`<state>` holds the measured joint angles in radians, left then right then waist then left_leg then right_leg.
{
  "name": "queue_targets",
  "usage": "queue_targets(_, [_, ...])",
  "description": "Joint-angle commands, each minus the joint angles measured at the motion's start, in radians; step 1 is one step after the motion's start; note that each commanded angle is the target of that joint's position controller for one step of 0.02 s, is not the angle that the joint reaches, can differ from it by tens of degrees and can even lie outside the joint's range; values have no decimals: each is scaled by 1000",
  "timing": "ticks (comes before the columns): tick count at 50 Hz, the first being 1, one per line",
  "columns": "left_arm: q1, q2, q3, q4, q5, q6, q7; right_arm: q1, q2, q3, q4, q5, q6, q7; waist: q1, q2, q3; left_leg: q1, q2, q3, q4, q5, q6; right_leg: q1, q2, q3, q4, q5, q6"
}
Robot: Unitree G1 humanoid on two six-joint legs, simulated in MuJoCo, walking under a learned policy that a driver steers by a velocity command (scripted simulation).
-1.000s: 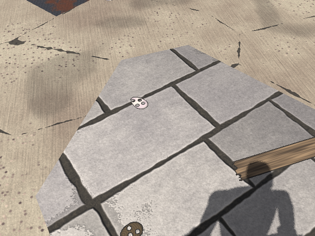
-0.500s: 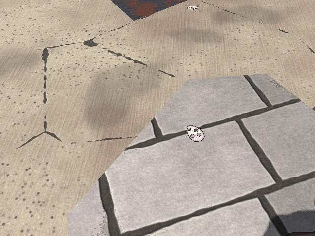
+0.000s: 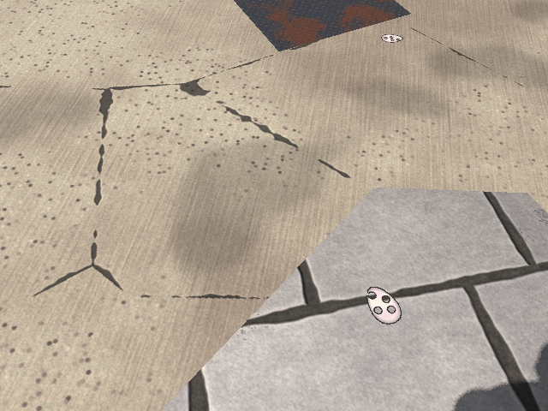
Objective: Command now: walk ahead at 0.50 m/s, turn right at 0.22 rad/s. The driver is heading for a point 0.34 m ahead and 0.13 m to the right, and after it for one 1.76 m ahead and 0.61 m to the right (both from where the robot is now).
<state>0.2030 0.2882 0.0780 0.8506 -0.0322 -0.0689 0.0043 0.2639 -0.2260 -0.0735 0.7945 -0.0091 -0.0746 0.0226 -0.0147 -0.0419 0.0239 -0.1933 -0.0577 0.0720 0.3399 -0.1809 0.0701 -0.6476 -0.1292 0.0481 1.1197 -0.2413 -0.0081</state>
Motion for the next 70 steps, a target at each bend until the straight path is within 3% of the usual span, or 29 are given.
queue_targets(1, [12,45,13,-45,4,11,6,-31,-126,-32,-36,-7,-35,-13,19,92,-19,51,284,-125,-193,316,148,-80,-13,71,-96,154,9])
queue_targets(6, [-124,15,-4,-87,11,3,-25,-5,-148,-30,2,2,-36,-30,-28,90,32,80,267,11,-233,274,97,-26,27,-4,-390,394,-10])
queue_targets(10, [-219,15,-13,-144,12,6,-51,59,-170,-38,47,14,-12,-37,-59,77,71,259,323,48,-178,358,84,-99,42,-41,-486,305,-41])
queue_targets(13, [-202,46,0,-175,12,10,-69,35,-209,-49,44,21,14,-51,-20,117,24,333,336,91,-31,744,50,-5,105,-123,-504,138,-87])
queue_targets(15, [-26,105,32,-146,10,16,-67,13,-234,-53,37,23,31,-62,84,140,-84,301,309,121,236,987,18,248,184,-172,-524,79,-135])
queue_targets(16, [141,171,65,-108,10,19,-53,4,-229,-47,26,22,31,-67,168,97,-171,138,266,132,485,845,-20,532,179,-99,-578,138,-179])
queue_targets(17, [224,279,90,-96,8,21,-34,83,-114,-11,-16,-13,11,-55,118,-144,-283,-281,124,112,868,101,-85,924,-75,348,-586,140,-328])
queue_targets(18, [229,265,74,-116,7,10,-38,75,-93,11,-38,2,-34,-34,106,-170,-430,-521,-24,-114,1076,-422,-97,1101,-216,811,-776,2,-463])
queue_targets(19, [215,195,56,-117,19,7,-36,-41,-165,-10,-58,43,-64,-18,148,-80,-344,-624,47,-194,1096,-347,-70,1055,-181,687,-810,-14,-390])
queue_targets(20, [153,157,46,-126,14,1,-33,-93,-167,-6,-75,51,-77,-16,124,-19,-222,-631,94,-178,1019,-255,-51,907,-141,542,-814,40,-346])
queue_targets(22, [32,101,27,-157,17,-1,-28,-102,-172,-19,-64,9,-68,-31,37,53,-99,-498,159,-162,851,-163,-64,618,-67,365,-846,228,-299])
queue_targets(26, [26,128,31,-176,20,-5,-10,-94,-134,-16,-82,-6,-26,-38,-4,10,-63,-413,159,-130,674,-70,-119,427,-10,256,-897,359,-294])
queue_targets(31, [95,149,39,-163,10,10,9,-277,-94,4,-135,1,-29,-28,67,-37,-34,-327,85,-114,293,245,-142,360,65,194,-873,243,-218])
queue_targets(36, [150,135,37,-144,6,24,15,-329,-146,-9,-164,18,-49,-4,81,-58,-34,-299,62,-154,155,208,-112,490,3,327,-768,140,-199])
queue_targets(39, [137,112,30,-146,16,27,17,-194,-175,-25,-127,9,-67,-1,10,-88,-73,-124,53,-114,92,146,-48,528,16,338,-638,282,-163])
queue_targets(40, [131,70,14,-156,22,23,12,-76,-210,-38,-109,-7,-72,-6,-46,-55,-172,79,134,-180,119,143,7,471,65,285,-458,301,-131])
queue_targets(41, [240,18,-4,-167,18,15,11,64,-292,-58,-90,-24,-70,-10,-45,142,-325,442,340,-499,119,70,145,198,186,172,-131,66,-59])
queue_targets(42, [305,35,-9,-159,-4,9,12,142,-289,-65,-37,4,-56,1,-44,380,-362,548,467,-863,-17,-216,247,-42,226,116,100,-337,-22])
queue_targets(43, [221,125,9,-161,-9,5,11,96,-206,-41,-55,25,-52,2,-69,239,-218,452,435,-825,-59,-388,210,-140,172,154,181,-290,-22])
queue_targets(45, [50,126,10,-202,16,2,7,-4,-154,-18,-67,7,-34,-2,-53,107,-44,207,350,-574,-89,-238,157,-134,104,90,139,-153,-25])
queue_targets(46, [34,114,12,-208,26,0,4,-31,-135,-9,-65,1,-34,-4,-27,111,-21,134,316,-504,-110,-142,147,-97,68,82,74,-106,-26])
queue_targets(54, [-87,18,-23,-244,28,-6,-10,20,-199,-18,-13,23,-29,-14,-33,116,-15,47,247,-234,-192,192,145,9,32,-9,-357,164,12])
queue_targets(61, [-243,41,-20,-295,11,-18,-38,126,-227,-19,47,37,1,-16,-72,127,22,158,296,-214,-127,227,108,81,82,-37,-582,201,-17])
queue_targets(63, [-181,69,-7,-283,15,-22,-41,110,-247,-24,53,39,12,-21,-18,136,-9,183,298,-198,-41,385,84,196,110,-60,-634,159,-50])
queue_targets(65, [92,155,34,-210,29,-20,-26,93,-209,-6,38,28,13,-26,113,93,-191,43,213,-114,297,488,26,619,67,-17,-631,197,-121])
queue_targets(66, [227,261,56,-195,48,-12,-16,154,-116,26,1,6,-4,-24,123,-118,-351,-318,87,-44,685,99,-44,1005,-194,359,-625,186,-250])
queue_targets(67, [261,225,48,-176,28,-6,-21,175,-118,31,10,18,-25,-18,124,-240,-433,-512,24,-141,877,-393,-58,1077,-282,671,-769,31,-340])
queue_targets(68, [203,168,26,-180,23,-4,-22,102,-205,6,-3,42,-35,-12,125,-140,-281,-612,87,-170,953,-355,-50,966,-244,575,-798,-58,-297])
queue_targets(70, [80,111,5,-190,31,-5,-25,-3,-193,6,-24,34,-34,-12,73,-32,-99,-580,162,-129,868,-195,-48,689,-153,350,-855,34,-245])
